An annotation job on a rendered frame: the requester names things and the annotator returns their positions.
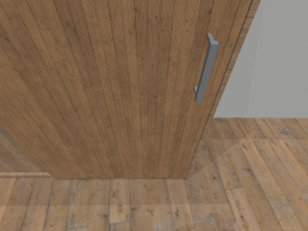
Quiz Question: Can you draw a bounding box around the wardrobe door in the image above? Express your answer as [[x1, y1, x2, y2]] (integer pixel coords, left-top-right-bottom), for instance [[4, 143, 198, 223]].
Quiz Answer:
[[0, 125, 46, 172], [0, 0, 252, 178]]

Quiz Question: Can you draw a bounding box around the handle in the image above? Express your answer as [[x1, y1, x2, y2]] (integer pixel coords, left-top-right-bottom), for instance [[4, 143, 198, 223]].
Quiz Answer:
[[193, 34, 219, 104]]

